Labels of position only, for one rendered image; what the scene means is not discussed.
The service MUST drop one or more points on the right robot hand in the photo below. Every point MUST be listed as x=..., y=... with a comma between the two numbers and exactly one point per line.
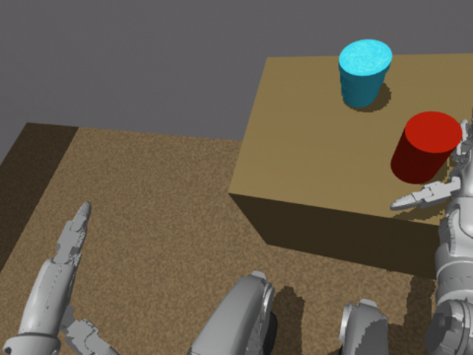
x=460, y=178

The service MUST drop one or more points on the left robot arm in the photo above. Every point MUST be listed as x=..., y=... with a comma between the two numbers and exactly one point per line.
x=32, y=344

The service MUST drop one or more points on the right robot arm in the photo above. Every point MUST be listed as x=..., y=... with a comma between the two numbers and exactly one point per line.
x=451, y=329

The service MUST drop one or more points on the left robot foot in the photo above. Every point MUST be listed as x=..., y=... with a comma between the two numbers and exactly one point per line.
x=270, y=337

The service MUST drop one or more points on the left robot hand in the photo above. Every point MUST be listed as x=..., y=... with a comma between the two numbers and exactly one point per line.
x=47, y=310

